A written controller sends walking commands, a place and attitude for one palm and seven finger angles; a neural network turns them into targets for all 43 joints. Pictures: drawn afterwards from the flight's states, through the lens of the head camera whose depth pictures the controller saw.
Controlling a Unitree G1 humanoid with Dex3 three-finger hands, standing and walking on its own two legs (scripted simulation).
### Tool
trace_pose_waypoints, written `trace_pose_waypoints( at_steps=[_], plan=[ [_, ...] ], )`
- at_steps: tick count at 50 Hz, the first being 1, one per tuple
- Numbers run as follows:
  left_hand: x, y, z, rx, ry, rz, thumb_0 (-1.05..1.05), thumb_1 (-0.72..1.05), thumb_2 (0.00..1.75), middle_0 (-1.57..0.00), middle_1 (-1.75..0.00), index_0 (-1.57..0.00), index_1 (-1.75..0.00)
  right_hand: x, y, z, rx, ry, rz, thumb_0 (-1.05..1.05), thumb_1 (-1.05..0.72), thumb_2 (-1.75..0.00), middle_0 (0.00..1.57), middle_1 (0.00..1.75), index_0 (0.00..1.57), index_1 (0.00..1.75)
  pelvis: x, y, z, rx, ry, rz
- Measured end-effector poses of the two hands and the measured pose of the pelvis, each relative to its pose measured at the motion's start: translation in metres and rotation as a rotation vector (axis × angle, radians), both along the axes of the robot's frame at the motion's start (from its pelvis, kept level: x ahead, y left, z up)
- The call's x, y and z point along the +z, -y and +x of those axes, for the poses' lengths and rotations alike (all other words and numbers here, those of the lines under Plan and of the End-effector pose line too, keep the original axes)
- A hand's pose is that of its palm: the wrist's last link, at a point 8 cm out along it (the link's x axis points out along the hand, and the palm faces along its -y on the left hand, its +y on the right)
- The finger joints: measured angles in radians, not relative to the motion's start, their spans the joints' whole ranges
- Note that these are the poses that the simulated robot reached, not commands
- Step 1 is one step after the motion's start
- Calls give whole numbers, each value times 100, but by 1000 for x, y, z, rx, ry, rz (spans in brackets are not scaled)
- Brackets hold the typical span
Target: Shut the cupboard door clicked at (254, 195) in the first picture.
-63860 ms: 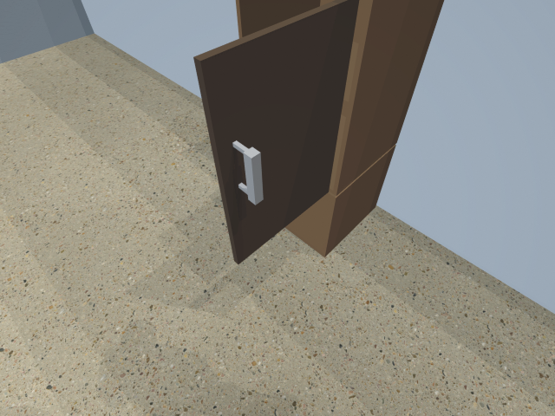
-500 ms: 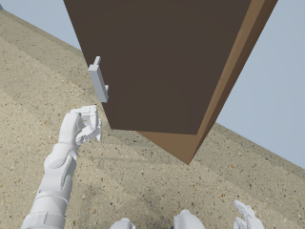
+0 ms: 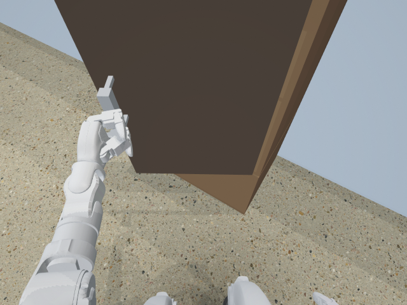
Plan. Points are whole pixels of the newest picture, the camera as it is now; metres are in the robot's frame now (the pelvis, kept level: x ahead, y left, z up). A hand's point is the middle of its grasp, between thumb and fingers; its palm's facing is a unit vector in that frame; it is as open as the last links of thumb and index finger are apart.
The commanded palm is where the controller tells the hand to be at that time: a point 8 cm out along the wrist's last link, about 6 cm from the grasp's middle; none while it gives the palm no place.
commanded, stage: bring the fist close to the handle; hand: left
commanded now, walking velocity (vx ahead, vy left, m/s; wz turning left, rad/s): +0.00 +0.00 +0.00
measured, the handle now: (116, 108) +0.51 +0.19 +0.06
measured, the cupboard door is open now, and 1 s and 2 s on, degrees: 31 24 13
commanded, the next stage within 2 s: push the door shut along its arc in 0.20 s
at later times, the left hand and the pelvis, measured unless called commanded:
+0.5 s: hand (122, 143) +0.42 +0.16 +0.06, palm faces -0.09 -1.00 -0.02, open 3.1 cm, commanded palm +0.41 +0.21 +0.07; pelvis -0.02 +0.01 +0.00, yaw +1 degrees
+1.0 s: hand (138, 119) +0.48 +0.13 +0.07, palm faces -0.23 -0.97 -0.03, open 3.1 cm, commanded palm +0.48 +0.18 +0.07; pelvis -0.02 +0.02 -0.02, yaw +1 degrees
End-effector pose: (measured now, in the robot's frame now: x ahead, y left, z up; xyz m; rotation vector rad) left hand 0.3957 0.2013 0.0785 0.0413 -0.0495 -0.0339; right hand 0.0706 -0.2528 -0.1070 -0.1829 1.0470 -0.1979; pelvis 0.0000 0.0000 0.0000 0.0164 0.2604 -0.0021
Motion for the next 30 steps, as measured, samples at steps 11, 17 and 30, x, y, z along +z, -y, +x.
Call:
trace_pose_waypoints(
  at_steps=[11,17,30],
  plan=[
    [-9,-8,-23,5,-37,-29,2,90,90,-131,-150,-130,-150,8,3,1,17,13,-27,1,-91,-90,20,30,20,30,4,-2,-10,11,32,-4],
    [-1,-9,-15,-18,5,-13,2,90,90,-131,-150,-130,-150,8,1,10,31,49,-38,1,-91,-90,20,30,20,30,0,-4,-16,15,28,-8],
    [-1,-11,27,-87,-18,-15,2,90,90,-131,-150,-130,-150,-4,-7,-10,18,-9,-50,1,-90,-90,21,30,20,30,-10,-11,-20,20,-19,-16]
  ],
)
